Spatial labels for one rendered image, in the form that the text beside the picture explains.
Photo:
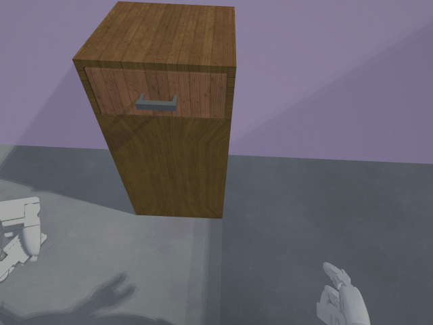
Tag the cabinet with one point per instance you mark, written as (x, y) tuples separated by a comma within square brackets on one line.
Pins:
[(170, 166)]

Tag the drawer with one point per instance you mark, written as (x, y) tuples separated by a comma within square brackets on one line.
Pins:
[(200, 94)]

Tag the left robot hand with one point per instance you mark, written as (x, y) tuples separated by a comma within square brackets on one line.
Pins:
[(19, 221)]

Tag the right robot hand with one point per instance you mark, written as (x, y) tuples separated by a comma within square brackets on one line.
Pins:
[(349, 306)]

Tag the handle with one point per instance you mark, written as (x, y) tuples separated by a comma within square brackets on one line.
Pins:
[(142, 104)]

